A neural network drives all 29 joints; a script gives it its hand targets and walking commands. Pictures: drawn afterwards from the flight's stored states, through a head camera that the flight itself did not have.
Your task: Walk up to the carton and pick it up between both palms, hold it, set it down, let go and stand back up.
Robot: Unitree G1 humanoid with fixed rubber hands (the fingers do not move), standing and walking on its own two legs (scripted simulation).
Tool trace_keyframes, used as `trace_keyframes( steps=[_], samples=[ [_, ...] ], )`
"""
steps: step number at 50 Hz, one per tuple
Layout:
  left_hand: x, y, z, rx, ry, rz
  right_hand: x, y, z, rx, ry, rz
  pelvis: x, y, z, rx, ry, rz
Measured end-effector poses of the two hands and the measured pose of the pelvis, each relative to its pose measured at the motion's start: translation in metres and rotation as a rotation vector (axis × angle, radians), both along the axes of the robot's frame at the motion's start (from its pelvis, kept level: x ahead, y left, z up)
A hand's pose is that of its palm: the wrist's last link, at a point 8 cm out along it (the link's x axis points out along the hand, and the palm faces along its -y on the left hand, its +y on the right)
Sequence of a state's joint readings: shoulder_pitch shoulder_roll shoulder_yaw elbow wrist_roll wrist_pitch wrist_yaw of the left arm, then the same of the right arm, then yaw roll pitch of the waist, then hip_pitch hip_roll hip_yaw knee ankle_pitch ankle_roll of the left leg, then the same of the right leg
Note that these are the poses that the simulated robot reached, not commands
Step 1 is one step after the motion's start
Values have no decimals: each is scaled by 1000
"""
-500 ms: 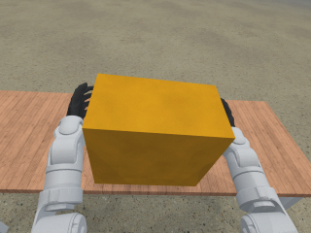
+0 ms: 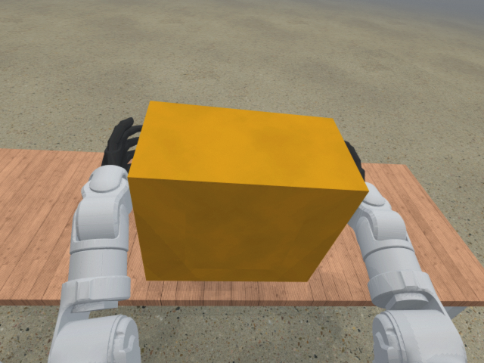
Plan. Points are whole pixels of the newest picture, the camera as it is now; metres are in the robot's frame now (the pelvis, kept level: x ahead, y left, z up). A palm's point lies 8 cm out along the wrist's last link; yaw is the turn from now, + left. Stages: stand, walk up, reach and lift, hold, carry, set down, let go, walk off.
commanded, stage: reach and lift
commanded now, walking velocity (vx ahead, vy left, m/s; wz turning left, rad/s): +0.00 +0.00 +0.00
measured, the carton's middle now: (237, 201) +0.35 +0.00 +0.13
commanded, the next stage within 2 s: hold in 0.52 s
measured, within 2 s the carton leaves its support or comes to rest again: neither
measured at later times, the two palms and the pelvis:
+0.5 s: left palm (122, 158) +0.37 +0.18 +0.20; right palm (354, 175) +0.37 -0.21 +0.17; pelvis +0.01 -0.01 +0.00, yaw +0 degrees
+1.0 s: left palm (120, 152) +0.37 +0.18 +0.21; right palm (360, 170) +0.36 -0.21 +0.19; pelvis +0.00 -0.01 +0.00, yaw -1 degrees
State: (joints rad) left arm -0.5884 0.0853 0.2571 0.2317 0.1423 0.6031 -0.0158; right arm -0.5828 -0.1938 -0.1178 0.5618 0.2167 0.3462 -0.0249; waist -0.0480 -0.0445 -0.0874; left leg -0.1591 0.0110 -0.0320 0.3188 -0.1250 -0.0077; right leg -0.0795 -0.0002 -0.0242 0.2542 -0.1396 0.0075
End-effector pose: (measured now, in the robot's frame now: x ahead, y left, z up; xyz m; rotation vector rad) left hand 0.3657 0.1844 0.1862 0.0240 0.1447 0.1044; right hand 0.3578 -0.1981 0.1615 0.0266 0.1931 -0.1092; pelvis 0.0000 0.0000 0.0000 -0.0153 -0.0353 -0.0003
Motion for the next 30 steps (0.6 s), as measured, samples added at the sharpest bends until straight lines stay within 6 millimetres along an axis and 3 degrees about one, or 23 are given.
trace_keyframes(
  steps=[17,30],
  samples=[
    [9,-9,11,1,-6,0,10,-8,9,4,-13,-3,7,-8,1,1,2,2],
    [5,-7,12,4,-15,-15,6,-7,13,-4,-24,-17,12,-8,1,1,-16,6]
  ],
)
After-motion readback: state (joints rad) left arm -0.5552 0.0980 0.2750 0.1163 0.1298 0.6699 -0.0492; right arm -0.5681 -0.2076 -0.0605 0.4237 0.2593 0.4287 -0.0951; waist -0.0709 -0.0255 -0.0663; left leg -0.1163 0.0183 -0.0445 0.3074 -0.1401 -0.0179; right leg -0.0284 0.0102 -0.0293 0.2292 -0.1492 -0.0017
